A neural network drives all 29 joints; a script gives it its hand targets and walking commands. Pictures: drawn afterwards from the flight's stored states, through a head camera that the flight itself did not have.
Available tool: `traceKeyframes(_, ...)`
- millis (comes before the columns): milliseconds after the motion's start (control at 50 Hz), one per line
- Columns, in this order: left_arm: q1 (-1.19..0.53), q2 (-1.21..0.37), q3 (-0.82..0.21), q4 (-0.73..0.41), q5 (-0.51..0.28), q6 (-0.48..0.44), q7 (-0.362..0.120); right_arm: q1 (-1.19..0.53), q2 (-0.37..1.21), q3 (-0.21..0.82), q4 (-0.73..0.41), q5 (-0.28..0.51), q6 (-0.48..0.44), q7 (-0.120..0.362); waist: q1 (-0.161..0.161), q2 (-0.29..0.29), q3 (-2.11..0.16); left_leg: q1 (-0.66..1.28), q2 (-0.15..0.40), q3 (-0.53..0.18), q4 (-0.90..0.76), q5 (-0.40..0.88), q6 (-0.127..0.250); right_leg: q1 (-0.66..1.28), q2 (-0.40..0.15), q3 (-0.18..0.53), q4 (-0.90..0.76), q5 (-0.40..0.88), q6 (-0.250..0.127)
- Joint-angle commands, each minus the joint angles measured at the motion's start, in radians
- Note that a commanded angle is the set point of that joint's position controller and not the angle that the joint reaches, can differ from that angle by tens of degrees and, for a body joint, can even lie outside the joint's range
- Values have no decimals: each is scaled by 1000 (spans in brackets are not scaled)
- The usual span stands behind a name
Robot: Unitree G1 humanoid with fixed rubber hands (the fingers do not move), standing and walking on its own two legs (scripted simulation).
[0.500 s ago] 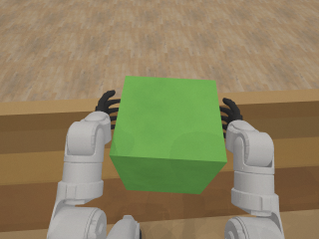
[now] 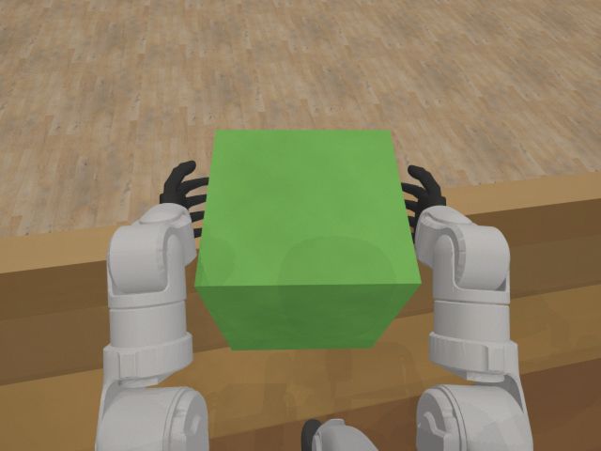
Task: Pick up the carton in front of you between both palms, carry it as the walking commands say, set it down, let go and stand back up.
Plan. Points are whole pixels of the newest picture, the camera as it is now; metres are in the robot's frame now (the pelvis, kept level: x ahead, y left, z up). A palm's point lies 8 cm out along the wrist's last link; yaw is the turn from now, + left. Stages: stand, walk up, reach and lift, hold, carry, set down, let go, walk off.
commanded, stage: carry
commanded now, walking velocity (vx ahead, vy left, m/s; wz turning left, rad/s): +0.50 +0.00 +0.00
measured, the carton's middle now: (302, 251) +0.37 -0.03 +0.05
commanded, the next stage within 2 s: none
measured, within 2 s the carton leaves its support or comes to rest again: neither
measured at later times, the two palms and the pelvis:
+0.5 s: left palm (214, 146) +0.71 +0.12 -0.06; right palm (352, 147) +0.72 -0.18 -0.07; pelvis +0.36 -0.04 -0.15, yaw -2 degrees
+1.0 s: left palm (246, 94) +1.09 +0.06 -0.19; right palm (344, 92) +1.10 -0.24 -0.19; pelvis +0.74 -0.08 -0.32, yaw +0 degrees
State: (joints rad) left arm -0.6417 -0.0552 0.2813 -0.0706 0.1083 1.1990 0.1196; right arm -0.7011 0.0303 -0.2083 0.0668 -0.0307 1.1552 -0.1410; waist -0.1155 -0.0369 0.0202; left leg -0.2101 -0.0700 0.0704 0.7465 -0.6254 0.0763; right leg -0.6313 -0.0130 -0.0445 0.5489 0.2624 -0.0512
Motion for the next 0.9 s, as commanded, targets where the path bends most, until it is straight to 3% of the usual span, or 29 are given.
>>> traceKeyframes(0,-571,-931,-696,99,-329,-13,-208,-593,1074,697,-7,440,-1,302,55,158,-348,80,112,-83,83,569,66,312,33,-68,-140,223,-13)
traceKeyframes(40,-580,-920,-688,106,-345,-15,-222,-608,1078,695,14,437,-8,305,255,130,-462,-47,139,12,448,881,17,692,37,-119,-16,186,-32)
traceKeyframes(60,-579,-908,-669,124,-354,-14,-233,-648,1071,682,3,428,-5,301,327,-60,-412,-185,55,42,778,584,-24,744,-18,-33,-83,39,-51)
traceKeyframes(80,-620,-902,-668,162,-365,-11,-240,-687,1056,655,14,411,8,291,244,-268,-391,-493,-41,-9,959,-44,-36,948,-158,147,131,455,-99)
traceKeyframes(100,-613,-915,-673,199,-408,-6,-245,-669,1015,630,24,387,25,274,180,-251,-442,-548,-4,-100,885,22,-37,924,-235,374,94,344,-145)
traceKeyframes(120,-672,-958,-692,186,-454,-5,-253,-669,991,599,14,370,29,255,177,-158,-416,-552,31,-96,816,43,-39,832,-256,441,16,84,-169)
traceKeyframes(140,-728,-994,-711,150,-497,-13,-264,-675,1004,584,-20,353,28,239,171,-115,-481,-626,62,-165,786,137,-32,800,-310,588,-31,-303,-262)
traceKeyframes(160,-781,-1066,-730,127,-539,-21,-273,-701,999,574,-53,342,25,225,158,-41,-462,-608,93,-170,710,178,-28,720,-304,637,-21,-329,-233)
traceKeyframes(180,-828,-1106,-744,99,-574,-26,-278,-700,1005,572,-69,334,16,218,144,26,-426,-556,102,-170,572,229,-43,588,-288,565,-28,-281,-226)
traceKeyframes(220,-851,-1155,-767,70,-607,-41,-278,-684,1041,571,-83,327,-3,212,165,45,-433,-505,97,-133,437,190,-61,527,-259,519,-40,-286,-231)
traceKeyframes(280,-779,-1184,-777,70,-605,-69,-273,-620,1080,603,-90,325,-34,212,180,-25,-501,-593,107,-94,445,428,-32,671,-204,378,84,105,-175)
traceKeyframes(320,-722,-1188,-784,73,-590,-89,-272,-597,1095,630,-95,319,-52,213,236,-4,-499,-654,64,-28,208,683,-23,768,-61,246,197,69,-103)
traceKeyframes(380,-656,-1172,-807,58,-567,-116,-272,-551,1081,663,-117,305,-75,212,270,8,-457,-507,-2,42,-117,835,-32,715,-6,205,245,-11,-105)
traceKeyframes(440,-594,-1132,-832,43,-558,-137,-271,-528,1034,694,-160,300,-84,208,247,-64,-416,-226,-25,72,-292,1035,-4,553,31,108,349,-117,-81)
traceKeyframes(460,-587,-1116,-841,33,-561,-140,-270,-533,1010,703,-174,296,-84,206,182,-91,-485,-47,-34,84,-188,1133,13,493,12,79,467,-8,-57)
traceKeyframes(480,-581,-1097,-847,35,-561,-140,-268,-508,981,701,-183,298,-83,206,66,-92,-511,100,-3,43,-231,1044,39,419,-17,46,633,133,-35)
traceKeyframes(500,-587,-1069,-846,37,-561,-134,-267,-473,955,699,-173,291,-80,207,-84,64,-520,291,43,30,-294,989,75,287,0,-12,921,94,11)
traceKeyframes(520,-582,-1058,-841,47,-537,-127,-262,-461,909,685,-155,286,-72,214,-29,251,-445,439,187,-122,-211,1265,114,-3,112,-50,1171,-848,39)
traceKeyframes(540,-537,-996,-798,79,-506,-108,-250,-432,910,693,-94,307,-59,222,43,235,-546,664,362,-440,-65,1323,233,-237,106,95,1226,-936,44)
traceKeyframes(560,-507,-943,-758,96,-467,-94,-235,-448,938,713,-92,343,-49,231,36,130,-546,626,375,-494,-100,1119,249,-273,57,105,1127,-881,24)
traceKeyframes(580,-476,-936,-727,99,-440,-86,-222,-487,944,735,-116,371,-45,237,31,122,-579,593,407,-628,-126,790,327,-357,36,141,1099,-894,17)
traceKeyframes(600,-510,-921,-704,71,-411,-87,-213,-553,1000,761,-121,425,-44,248,52,-6,-541,486,379,-637,-129,658,308,-366,3,178,980,-776,12)
traceKeyframes(640,-510,-918,-663,77,-364,-93,-207,-652,1078,787,-141,497,-53,263,65,-60,-427,204,347,-567,-156,750,256,-236,-22,145,749,-685,30)
traceKeyframes(680,-531,-941,-663,82,-346,-105,-208,-700,1111,802,-146,525,-69,270,37,14,-384,55,290,-492,-218,866,224,-93,9,55,570,-652,40)
traceKeyframes(720,-537,-962,-683,65,-352,-117,-205,-690,1135,798,-140,536,-82,274,31,90,-458,182,261,-414,-100,1011,166,-151,-3,44,626,-431,7)
traceKeyframes(740,-550,-962,-696,52,-354,-122,-202,-679,1144,797,-142,542,-88,275,-15,46,-441,263,157,-342,-4,882,125,-254,-9,55,442,-251,-2)
traceKeyframes(780,-538,-958,-710,36,-348,-125,-189,-648,1137,782,-139,541,-96,276,-39,67,-447,257,86,-265,57,852,104,-153,36,-12,199,-48,2)
traceKeyframes(820,-538,-937,-723,9,-346,-123,-176,-621,1120,773,-144,538,-99,276,-41,99,-386,80,44,-201,67,709,107,95,84,-84,-11,51,12)
traceKeyframes(880,-522,-892,-729,14,-344,-102,-164,-537,1069,742,-84,511,-88,275,25,174,-372,32,71,-147,210,657,70,300,67,-80,-149,164,-19)
